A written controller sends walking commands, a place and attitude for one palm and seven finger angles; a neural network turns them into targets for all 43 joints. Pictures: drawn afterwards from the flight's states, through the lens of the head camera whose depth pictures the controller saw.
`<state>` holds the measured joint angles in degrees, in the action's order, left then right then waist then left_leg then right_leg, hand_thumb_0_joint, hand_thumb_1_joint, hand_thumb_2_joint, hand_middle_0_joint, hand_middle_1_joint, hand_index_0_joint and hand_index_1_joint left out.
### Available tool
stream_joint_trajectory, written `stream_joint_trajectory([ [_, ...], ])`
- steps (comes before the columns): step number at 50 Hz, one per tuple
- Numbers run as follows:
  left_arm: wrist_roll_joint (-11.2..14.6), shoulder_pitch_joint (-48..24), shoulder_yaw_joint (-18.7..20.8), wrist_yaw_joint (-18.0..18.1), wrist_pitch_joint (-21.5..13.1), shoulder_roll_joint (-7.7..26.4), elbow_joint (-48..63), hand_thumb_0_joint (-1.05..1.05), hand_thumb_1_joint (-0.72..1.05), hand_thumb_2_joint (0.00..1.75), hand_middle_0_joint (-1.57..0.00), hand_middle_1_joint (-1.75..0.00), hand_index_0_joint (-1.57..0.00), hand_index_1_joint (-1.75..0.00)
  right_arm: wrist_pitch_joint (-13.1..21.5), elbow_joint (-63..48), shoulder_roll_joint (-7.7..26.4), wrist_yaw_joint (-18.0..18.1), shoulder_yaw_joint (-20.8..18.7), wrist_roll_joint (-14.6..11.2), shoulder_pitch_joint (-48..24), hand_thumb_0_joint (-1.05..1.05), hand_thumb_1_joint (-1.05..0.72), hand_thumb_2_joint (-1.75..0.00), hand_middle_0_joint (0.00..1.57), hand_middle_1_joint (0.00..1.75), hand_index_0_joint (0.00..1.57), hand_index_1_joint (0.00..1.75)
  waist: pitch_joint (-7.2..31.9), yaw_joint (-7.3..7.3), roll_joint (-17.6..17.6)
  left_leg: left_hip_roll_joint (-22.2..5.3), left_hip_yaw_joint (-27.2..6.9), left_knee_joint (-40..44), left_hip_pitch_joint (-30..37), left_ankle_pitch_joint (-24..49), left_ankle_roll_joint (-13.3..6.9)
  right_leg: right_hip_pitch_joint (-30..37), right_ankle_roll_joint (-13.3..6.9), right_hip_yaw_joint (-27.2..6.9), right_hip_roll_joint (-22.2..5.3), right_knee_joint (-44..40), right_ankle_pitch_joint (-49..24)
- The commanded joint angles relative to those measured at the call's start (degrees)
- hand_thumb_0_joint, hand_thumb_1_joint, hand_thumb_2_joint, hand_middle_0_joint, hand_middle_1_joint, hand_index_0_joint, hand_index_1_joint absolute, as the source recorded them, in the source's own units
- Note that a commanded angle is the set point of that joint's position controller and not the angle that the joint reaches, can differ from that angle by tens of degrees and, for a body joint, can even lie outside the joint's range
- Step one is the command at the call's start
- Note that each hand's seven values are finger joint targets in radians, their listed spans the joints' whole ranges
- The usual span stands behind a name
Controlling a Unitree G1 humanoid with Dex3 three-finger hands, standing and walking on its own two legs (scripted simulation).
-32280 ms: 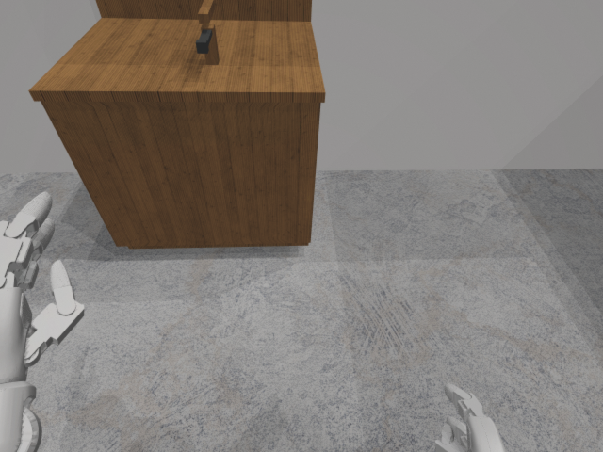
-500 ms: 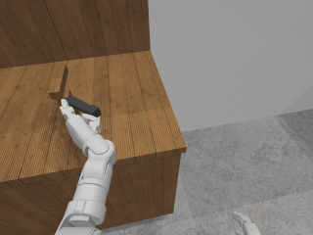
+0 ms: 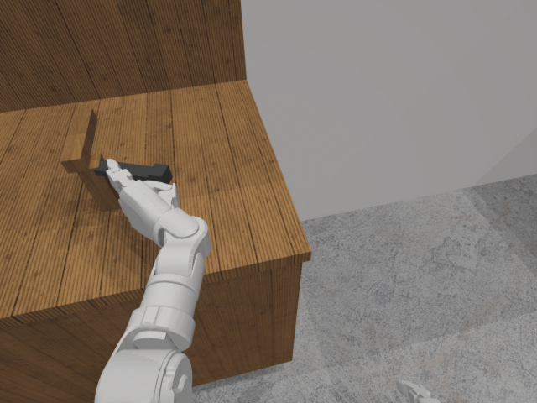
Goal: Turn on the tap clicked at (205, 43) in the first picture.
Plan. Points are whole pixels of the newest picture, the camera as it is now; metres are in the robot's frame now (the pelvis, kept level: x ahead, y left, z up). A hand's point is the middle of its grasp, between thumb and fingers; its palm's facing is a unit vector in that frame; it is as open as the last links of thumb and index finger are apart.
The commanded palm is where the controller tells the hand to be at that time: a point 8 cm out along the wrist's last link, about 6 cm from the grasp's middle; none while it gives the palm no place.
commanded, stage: push the lever round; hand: left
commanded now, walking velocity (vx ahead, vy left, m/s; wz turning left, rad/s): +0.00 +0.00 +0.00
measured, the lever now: (160, 176) +0.44 +0.20 +0.10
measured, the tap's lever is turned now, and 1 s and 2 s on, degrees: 65 75 75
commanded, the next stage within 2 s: lift the hand up off the lever in 0.36 s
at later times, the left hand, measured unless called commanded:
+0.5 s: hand (178, 185) +0.42 +0.17 +0.10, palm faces +0.78 -0.61 -0.12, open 7.6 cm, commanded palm +0.38 +0.19 +0.10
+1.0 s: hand (172, 176) +0.43 +0.17 +0.12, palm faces +0.79 -0.61 -0.09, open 7.8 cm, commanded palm +0.37 +0.20 +0.12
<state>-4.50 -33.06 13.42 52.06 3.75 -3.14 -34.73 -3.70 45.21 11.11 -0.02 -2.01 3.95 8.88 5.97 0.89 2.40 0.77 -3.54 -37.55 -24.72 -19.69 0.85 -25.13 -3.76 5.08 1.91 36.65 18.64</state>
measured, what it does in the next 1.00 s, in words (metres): stands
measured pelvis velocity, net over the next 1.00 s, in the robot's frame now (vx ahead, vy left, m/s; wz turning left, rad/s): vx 0.00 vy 0.00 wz -0.02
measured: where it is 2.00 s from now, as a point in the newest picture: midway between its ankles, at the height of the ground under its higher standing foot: outside the picture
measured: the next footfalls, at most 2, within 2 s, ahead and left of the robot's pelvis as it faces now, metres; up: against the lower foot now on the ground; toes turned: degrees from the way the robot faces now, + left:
none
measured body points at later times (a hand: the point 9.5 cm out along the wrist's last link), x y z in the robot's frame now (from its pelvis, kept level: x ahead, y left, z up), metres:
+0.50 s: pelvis -0.01 +0.00 +0.00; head +0.02 -0.01 +0.45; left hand +0.38 +0.19 +0.11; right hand +0.11 -0.24 -0.14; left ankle -0.01 +0.13 -0.72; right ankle +0.00 -0.07 -0.72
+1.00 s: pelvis +0.00 +0.00 +0.00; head +0.02 -0.02 +0.45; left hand +0.38 +0.20 +0.13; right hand +0.10 -0.24 -0.13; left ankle -0.01 +0.13 -0.72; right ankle +0.00 -0.07 -0.72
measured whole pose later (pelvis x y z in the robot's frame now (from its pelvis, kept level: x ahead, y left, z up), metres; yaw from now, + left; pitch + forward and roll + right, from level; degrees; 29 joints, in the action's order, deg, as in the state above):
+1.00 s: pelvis +0.00 +0.00 +0.00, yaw -1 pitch +7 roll +0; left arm -4.5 -36.1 16.9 52.0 4.0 -0.9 -36.2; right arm -2.7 45.5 11.9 -1.0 -2.8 4.4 12.2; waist 6.3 2.4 2.6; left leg 0.4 -2.6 -36.8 -24.4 -19.6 0.7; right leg -25.1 -3.7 4.2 2.2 36.0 18.2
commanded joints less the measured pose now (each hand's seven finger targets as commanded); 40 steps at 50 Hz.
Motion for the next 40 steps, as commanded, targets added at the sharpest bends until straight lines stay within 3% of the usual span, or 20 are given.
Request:
stream_joint_trajectory([
  [1,-2.9,-21.3,0.1,0.0,-2.6,8.2,11.5,0.0,0.9,0.9,-0.15,-0.15,-0.15,-0.15,1.9,-6.9,6.6,0.0,-2.1,0.2,-3.3,0.0,-0.9,-0.9,0.2,0.3,0.2,0.3,17.7,-0.34,-5.0,0.1,2.8,1.9,3.0,18.5,-0.8,12.4,2.6,-2.7,-3.3,-4.5,-21.6],
  [5,-2.7,-23.9,-2.1,-0.2,-2.8,6.2,12.0,0.0,0.9,0.9,-0.15,-0.15,-0.15,-0.15,2.2,-7.1,6.4,-0.2,-2.0,-0.1,-3.1,0.0,-0.9,-0.9,0.2,0.3,0.2,0.3,17.0,0.82,-6.5,0.1,2.9,1.7,3.0,18.0,-1.0,11.7,2.8,-2.7,-3.4,-4.6,-21.7],
  [6,-2.7,-22.6,0.0,0.0,-2.9,8.1,11.9,0.0,0.9,0.9,-0.15,-0.15,-0.15,-0.15,2.2,-6.8,6.7,0.0,-2.3,0.1,-3.0,0.0,-0.9,-0.9,0.2,0.3,0.2,0.3,17.4,0.21,-5.8,0.1,2.8,1.7,3.1,18.3,-1.0,11.8,2.6,-2.7,-3.1,-4.6,-21.1],
  [8,-2.9,-23.8,-2.9,-0.1,-3.1,5.3,12.7,0.0,0.9,0.9,-0.15,-0.15,-0.15,-0.15,2.3,-7.1,6.2,-0.4,-2.2,0.1,-2.9,0.0,-0.9,-0.9,0.2,0.3,0.2,0.3,17.5,0.65,-4.6,0.0,2.9,1.5,3.8,19.1,-0.7,11.0,2.4,-2.3,-3.0,-4.0,-21.2],
  [10,-2.8,-24.9,-2.3,0.0,-2.9,6.0,11.3,0.0,0.9,0.9,-0.15,-0.15,-0.15,-0.15,2.5,-6.7,6.4,-0.4,-2.1,0.1,-2.7,0.0,-0.9,-0.9,0.2,0.3,0.2,0.3,16.7,1.04,-5.5,0.1,2.8,1.4,2.8,17.6,-0.9,10.4,2.7,-2.5,-3.1,-4.4,-20.1],
  [11,-2.8,-25.0,-0.6,0.1,-3.0,8.0,10.9,0.0,0.9,0.9,-0.15,-0.15,-0.15,-0.15,2.4,-6.3,6.7,-0.2,-2.2,0.1,-2.9,0.0,-0.9,-0.9,0.2,0.3,0.2,0.3,16.0,0.78,-5.0,0.1,2.6,1.8,2.4,16.3,-0.9,10.1,2.5,-2.5,-2.9,-4.8,-17.5],
  [12,-2.8,-27.0,-2.4,0.1,-3.3,6.4,10.8,0.0,0.9,0.9,-0.15,-0.15,-0.15,-0.15,2.5,-6.5,6.5,-0.3,-2.0,-0.1,-3.1,0.0,-0.9,-0.9,0.2,0.3,0.2,0.3,15.7,1.44,-4.8,0.2,2.7,1.8,2.5,15.5,-1.1,9.3,2.5,-2.5,-3.0,-5.0,-16.1],
  [14,-3.1,-28.6,-1.8,0.4,-3.8,7.0,9.2,0.0,0.9,0.9,-0.15,-0.15,-0.15,-0.15,2.8,-6.1,6.5,-0.3,-2.0,0.1,-2.8,0.0,-0.9,-0.9,0.2,0.3,0.2,0.3,15.5,1.74,-5.8,0.2,2.7,1.6,1.9,14.0,-1.3,8.7,2.6,-2.7,-2.9,-5.3,-14.7],
  [16,-3.5,-28.7,-0.3,0.8,-4.2,8.5,8.7,0.0,0.9,0.9,-0.15,-0.15,-0.15,-0.15,2.8,-5.7,6.8,-0.3,-2.2,0.4,-2.6,0.0,-0.9,-0.9,0.2,0.3,0.2,0.3,16.3,1.24,-4.0,0.3,2.6,1.6,1.9,13.7,-1.2,8.4,2.3,-2.6,-2.6,-5.1,-13.3],
  [17,-3.4,-30.1,-1.5,0.7,-4.5,7.2,8.7,0.0,0.9,0.9,-0.15,-0.15,-0.15,-0.15,2.9,-5.9,6.5,-0.4,-1.9,0.4,-2.4,0.0,-0.9,-0.9,0.2,0.3,0.2,0.3,16.7,1.88,-4.1,0.3,2.7,1.4,2.1,14.0,-1.2,8.2,2.5,-2.7,-2.8,-4.8,-14.1],
  [21,-3.6,-29.8,1.6,0.9,-4.9,10.3,6.6,0.0,0.9,0.9,-0.15,-0.15,-0.15,-0.15,2.7,-5.4,6.9,-0.3,-2.2,0.6,-1.6,0.0,-0.9,-0.9,0.2,0.3,0.2,0.3,17.9,1.57,-5.1,0.3,2.7,1.0,0.4,13.6,-1.3,9.1,2.7,-3.0,-2.8,-4.5,-14.9],
  [23,-3.7,-32.8,-0.2,1.0,-5.3,8.7,5.2,0.0,0.9,0.9,-0.15,-0.15,-0.15,-0.15,2.9,-5.4,6.7,-0.5,-2.0,0.5,-1.6,0.0,-0.9,-0.9,0.2,0.3,0.2,0.3,16.4,2.64,-4.7,0.2,2.8,1.0,0.4,11.9,-1.5,7.1,2.8,-3.0,-2.9,-4.9,-12.3],
  [26,-3.9,-32.3,2.2,1.3,-5.7,11.1,4.4,0.0,0.9,0.9,-0.15,-0.15,-0.15,-0.15,3.1,-5.2,7.0,-0.5,-2.2,0.7,-1.2,0.0,-0.9,-0.9,0.2,0.3,0.2,0.3,17.3,1.88,-4.4,0.3,2.6,1.1,0.2,11.3,-1.5,7.5,2.5,-3.0,-2.4,-5.1,-11.0],
  [30,-3.8,-33.9,0.7,1.2,-6.1,9.6,5.1,0.0,0.9,0.9,-0.15,-0.15,-0.15,-0.15,3.4,-5.7,6.9,-0.9,-2.2,0.8,-0.6,0.0,-0.9,-0.9,0.2,0.3,0.2,0.3,18.2,2.45,-4.9,0.4,3.0,1.1,0.9,12.9,-1.7,8.2,2.7,-2.9,-2.5,-4.7,-13.7],
  [31,-3.9,-32.7,2.7,1.4,-5.9,11.6,4.5,0.0,0.9,0.9,-0.15,-0.15,-0.15,-0.15,3.3,-5.3,7.2,-0.7,-2.4,0.9,-0.4,0.0,-0.9,-0.9,0.2,0.3,0.2,0.3,18.2,1.81,-4.4,0.3,2.8,1.3,0.6,12.8,-1.5,8.5,2.5,-2.9,-2.2,-4.8,-13.1],
  [35,-3.5,-32.7,1.8,1.2,-5.5,10.7,6.1,0.0,0.9,0.9,-0.15,-0.15,-0.15,-0.15,3.4,-5.9,7.1,-1.0,-2.3,0.8,-0.1,0.0,-0.9,-0.9,0.2,0.3,0.2,0.3,18.7,1.95,-4.9,0.4,3.2,1.5,0.9,14.1,-1.6,9.7,2.7,-2.9,-2.4,-4.7,-15.5],
  [36,-3.7,-32.4,3.3,1.2,-5.3,12.4,5.7,0.0,0.9,0.9,-0.15,-0.15,-0.15,-0.15,3.3,-5.3,7.3,-0.8,-2.5,0.8,0.0,0.0,-0.9,-0.9,0.2,0.3,0.2,0.3,18.2,1.56,-4.3,0.3,2.9,1.9,0.9,13.5,-1.5,9.6,2.5,-2.9,-2.1,-5.0,-14.1],
  [40,-3.5,-33.2,1.5,1.1,-5.2,10.8,8.0,0.0,0.9,0.9,-0.15,-0.15,-0.15,-0.15,3.6,-5.9,7.1,-0.9,-2.4,0.8,0.0,0.0,-0.9,-0.9,0.2,0.3,0.2,0.3,18.9,1.81,-4.9,0.4,3.4,2.1,2.0,14.6,-1.7,10.8,2.7,-3.1,-2.3,-5.3,-16.3],
])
